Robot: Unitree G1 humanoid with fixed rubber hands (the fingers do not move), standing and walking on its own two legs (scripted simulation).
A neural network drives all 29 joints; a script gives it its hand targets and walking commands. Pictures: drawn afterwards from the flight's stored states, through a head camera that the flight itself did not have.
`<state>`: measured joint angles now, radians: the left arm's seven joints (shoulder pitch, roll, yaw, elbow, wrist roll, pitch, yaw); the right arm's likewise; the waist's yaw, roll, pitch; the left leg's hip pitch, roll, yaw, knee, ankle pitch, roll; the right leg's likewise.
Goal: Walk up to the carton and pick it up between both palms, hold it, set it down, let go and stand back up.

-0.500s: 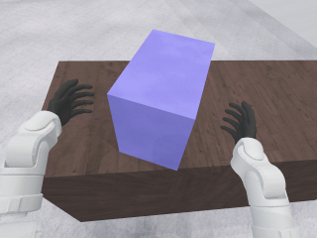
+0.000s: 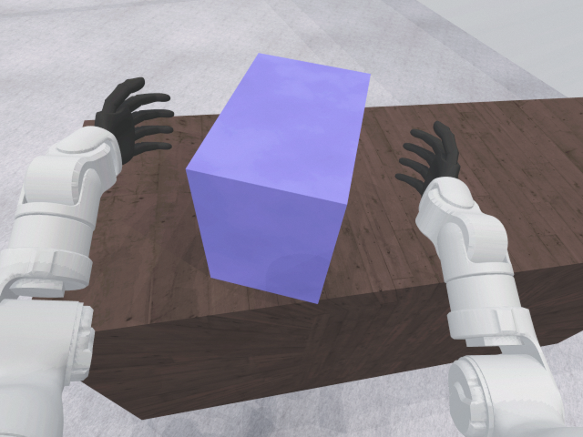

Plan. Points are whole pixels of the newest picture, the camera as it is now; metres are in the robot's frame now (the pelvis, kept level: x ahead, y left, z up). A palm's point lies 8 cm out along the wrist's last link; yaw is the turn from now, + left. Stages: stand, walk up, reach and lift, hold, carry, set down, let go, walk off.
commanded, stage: reach and lift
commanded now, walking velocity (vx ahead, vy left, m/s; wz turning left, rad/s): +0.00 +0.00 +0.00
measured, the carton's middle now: (288, 178) +0.50 -0.02 +0.04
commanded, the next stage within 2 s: none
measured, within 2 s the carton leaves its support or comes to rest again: neither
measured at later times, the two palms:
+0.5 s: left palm (149, 103) +0.49 +0.17 +0.20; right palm (433, 147) +0.41 -0.20 +0.18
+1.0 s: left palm (173, 170) +0.48 +0.16 +0.09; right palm (404, 194) +0.40 -0.18 +0.10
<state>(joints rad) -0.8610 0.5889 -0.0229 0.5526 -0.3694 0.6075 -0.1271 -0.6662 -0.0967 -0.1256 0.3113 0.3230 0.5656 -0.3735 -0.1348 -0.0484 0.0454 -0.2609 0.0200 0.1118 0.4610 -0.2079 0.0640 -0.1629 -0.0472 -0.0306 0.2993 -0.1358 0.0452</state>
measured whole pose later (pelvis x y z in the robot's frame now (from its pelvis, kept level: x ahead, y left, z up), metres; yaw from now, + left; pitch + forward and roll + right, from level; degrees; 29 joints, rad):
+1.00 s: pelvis +0.00 -0.03 -0.01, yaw +1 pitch +13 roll -3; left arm -1.05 0.45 -0.11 1.24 -0.29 0.10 -0.06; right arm -0.87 0.05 -0.14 0.88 0.21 0.18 -0.39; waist -0.21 -0.05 -0.12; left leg -0.57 0.06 0.05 0.55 -0.21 0.02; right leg -0.45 -0.01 -0.08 0.39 -0.15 0.03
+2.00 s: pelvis +0.00 +0.00 -0.01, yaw +0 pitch +14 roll -4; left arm -1.09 0.25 0.13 1.28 0.04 -0.03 -0.06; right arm -0.92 0.14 -0.48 1.06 -0.13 -0.13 -0.31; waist -0.16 -0.04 -0.09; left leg -0.61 0.05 0.07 0.59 -0.22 0.05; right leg -0.48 -0.02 -0.06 0.38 -0.14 0.06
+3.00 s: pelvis +0.03 -0.03 +0.00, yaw +2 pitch +7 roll -2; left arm -0.97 0.14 0.44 1.13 0.41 -0.05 -0.19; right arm -0.74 0.27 -0.67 0.95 -0.38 -0.33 -0.28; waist -0.09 -0.10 0.02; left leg -0.33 0.03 0.05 0.39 -0.18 0.02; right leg -0.20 -0.02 -0.09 0.21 -0.12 0.04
